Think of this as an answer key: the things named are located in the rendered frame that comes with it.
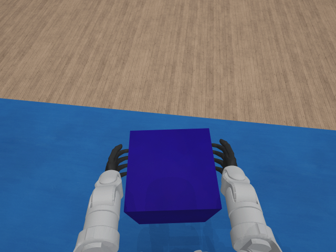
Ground robot left hand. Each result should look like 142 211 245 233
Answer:
105 144 129 177

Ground robot right forearm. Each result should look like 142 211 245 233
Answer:
220 165 282 252

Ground robot right hand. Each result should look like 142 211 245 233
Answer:
212 139 237 174

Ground carton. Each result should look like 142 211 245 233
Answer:
124 128 222 224

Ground robot left forearm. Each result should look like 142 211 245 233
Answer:
73 170 123 252

